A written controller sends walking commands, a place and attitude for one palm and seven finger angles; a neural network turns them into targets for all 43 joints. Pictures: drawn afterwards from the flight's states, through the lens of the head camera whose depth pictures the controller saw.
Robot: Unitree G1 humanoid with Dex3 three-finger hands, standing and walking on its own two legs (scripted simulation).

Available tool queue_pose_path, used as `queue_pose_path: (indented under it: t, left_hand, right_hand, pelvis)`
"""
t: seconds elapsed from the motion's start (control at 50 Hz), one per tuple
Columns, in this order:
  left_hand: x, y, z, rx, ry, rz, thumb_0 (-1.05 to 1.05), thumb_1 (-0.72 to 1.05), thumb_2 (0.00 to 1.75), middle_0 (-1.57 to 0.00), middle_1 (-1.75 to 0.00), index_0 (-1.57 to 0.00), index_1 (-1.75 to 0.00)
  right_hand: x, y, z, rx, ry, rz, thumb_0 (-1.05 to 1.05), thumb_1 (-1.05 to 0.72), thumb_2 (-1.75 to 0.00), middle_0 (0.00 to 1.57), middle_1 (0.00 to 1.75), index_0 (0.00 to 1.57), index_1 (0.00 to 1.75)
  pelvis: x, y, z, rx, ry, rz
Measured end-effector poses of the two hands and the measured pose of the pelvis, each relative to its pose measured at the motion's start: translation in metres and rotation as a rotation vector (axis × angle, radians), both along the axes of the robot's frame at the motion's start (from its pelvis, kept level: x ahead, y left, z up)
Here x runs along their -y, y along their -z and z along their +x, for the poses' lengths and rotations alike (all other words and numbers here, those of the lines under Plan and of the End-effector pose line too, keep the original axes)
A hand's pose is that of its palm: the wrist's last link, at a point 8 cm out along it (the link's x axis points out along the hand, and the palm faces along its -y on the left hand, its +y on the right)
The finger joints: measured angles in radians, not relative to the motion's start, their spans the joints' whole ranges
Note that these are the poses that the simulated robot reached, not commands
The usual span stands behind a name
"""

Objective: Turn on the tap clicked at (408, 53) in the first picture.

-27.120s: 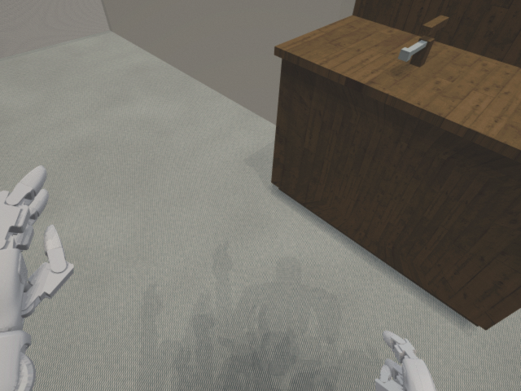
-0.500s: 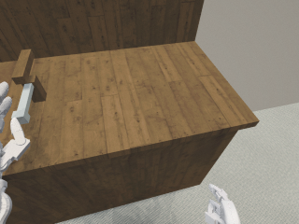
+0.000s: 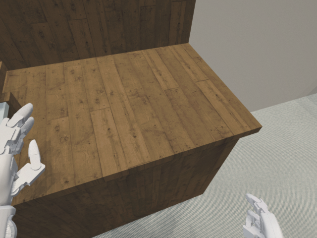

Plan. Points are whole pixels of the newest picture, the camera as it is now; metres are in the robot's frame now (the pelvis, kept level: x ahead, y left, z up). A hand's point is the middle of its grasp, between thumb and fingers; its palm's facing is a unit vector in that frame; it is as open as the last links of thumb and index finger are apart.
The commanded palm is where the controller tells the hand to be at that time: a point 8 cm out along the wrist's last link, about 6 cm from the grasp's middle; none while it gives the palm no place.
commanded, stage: come to a stop and stand still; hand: left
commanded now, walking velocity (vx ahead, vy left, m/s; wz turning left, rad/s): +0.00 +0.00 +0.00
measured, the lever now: out of the picture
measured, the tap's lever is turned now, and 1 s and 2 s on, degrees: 0 0 0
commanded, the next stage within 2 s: look again from close up in 0.80 s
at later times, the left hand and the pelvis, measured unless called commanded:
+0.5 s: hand out of the picture +0.19 +0.29 +0.15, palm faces +0.41 -0.83 -0.38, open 7.4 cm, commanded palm +0.13 +0.32 +0.18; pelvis -0.02 +0.03 +0.00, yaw +1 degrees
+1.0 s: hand (9, 176) +0.19 +0.26 +0.16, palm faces +0.37 -0.84 -0.39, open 7.4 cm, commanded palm +0.13 +0.30 +0.18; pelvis -0.02 +0.02 +0.00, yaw +1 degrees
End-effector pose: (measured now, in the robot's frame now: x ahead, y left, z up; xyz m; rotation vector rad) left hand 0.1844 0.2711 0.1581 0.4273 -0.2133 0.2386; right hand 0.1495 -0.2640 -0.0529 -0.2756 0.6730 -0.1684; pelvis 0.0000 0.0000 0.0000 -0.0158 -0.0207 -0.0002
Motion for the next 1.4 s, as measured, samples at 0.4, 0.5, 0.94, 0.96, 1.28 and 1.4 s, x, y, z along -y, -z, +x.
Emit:
queue_pose_path:
  t: [0.4,0.5,0.94,0.96,1.28,1.4]
  left_hand:
    - [-0.051,-0.019,-0.027,0.061,-0.11,0.049,0.01,0.89,0.9,-0.21,-0.3,-0.21,-0.3]
    - [-0.057,-0.006,-0.033,0.026,-0.147,0.003,0.01,0.89,0.9,-0.21,-0.3,-0.21,-0.3]
    - [-0.035,-0.018,-0.032,0.051,-0.098,0.028,0.01,0.89,0.9,-0.21,-0.3,-0.21,-0.3]
    - [-0.033,-0.018,-0.032,0.049,-0.097,0.026,0.01,0.89,0.9,-0.21,-0.3,-0.21,-0.3]
    - [-0.027,-0.014,-0.026,0.028,-0.104,0.002,0.01,0.89,0.9,-0.21,-0.3,-0.21,-0.3]
    - [-0.043,-0.034,-0.016,0.091,-0.096,0.147,0.01,0.88,0.9,-0.22,-0.3,-0.22,-0.3]
  right_hand:
    - [-0.106,0.009,0.024,0.012,-0.141,0.126,0.01,-0.9,-0.9,0.2,0.3,0.2,0.3]
    - [-0.106,0.009,0.016,-0.007,-0.147,0.104,0.01,-0.9,-0.9,0.2,0.3,0.2,0.3]
    - [-0.065,0.011,-0.007,-0.024,-0.057,0.073,0.01,-0.91,-0.9,0.2,0.3,0.2,0.3]
    - [-0.064,0.011,-0.007,-0.027,-0.057,0.074,0.01,-0.91,-0.9,0.2,0.3,0.2,0.3]
    - [-0.056,0.008,0.011,-0.008,-0.055,0.072,0.01,-0.91,-0.9,0.2,0.3,0.2,0.3]
    - [-0.06,0.008,0.015,-0.023,-0.098,0.044,0.01,-0.91,-0.9,0.2,0.3,0.2,0.3]
  pelvis:
    - [-0.034,-0.001,-0.016,0.009,-0.018,-0.025]
    - [-0.035,-0.002,-0.022,0.017,-0.023,-0.024]
    - [-0.023,-0.005,-0.023,0.019,-0.021,-0.019]
    - [-0.022,-0.005,-0.023,0.019,-0.021,-0.019]
    - [-0.015,-0.005,-0.014,0.021,-0.023,-0.018]
    - [-0.014,-0.004,-0.016,0.014,-0.03,-0.02]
